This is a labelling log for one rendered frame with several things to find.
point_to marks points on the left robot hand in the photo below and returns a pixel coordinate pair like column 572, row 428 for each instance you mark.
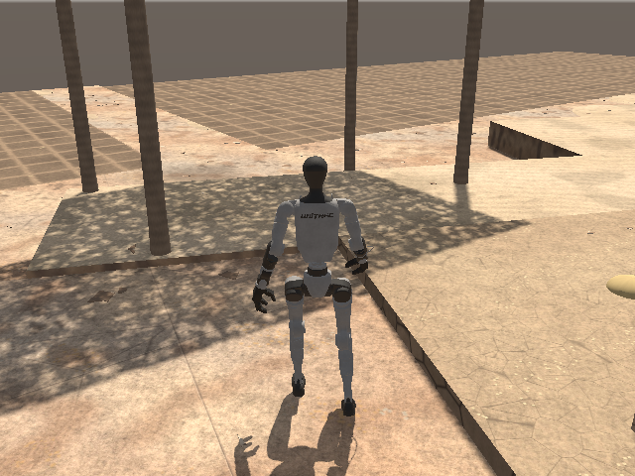
column 257, row 298

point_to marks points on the right robot hand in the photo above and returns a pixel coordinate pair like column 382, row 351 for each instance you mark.
column 361, row 269

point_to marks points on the robot left thigh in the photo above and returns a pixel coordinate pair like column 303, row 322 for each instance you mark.
column 294, row 293

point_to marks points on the right robot upper arm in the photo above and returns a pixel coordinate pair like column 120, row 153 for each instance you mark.
column 347, row 208

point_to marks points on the left robot upper arm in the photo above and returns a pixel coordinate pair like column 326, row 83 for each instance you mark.
column 285, row 209

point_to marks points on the robot left forearm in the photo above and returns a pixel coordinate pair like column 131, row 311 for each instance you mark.
column 267, row 268

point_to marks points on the robot right forearm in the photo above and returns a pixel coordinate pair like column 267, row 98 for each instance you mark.
column 361, row 255

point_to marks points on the robot right foot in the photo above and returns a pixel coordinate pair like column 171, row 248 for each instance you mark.
column 348, row 407

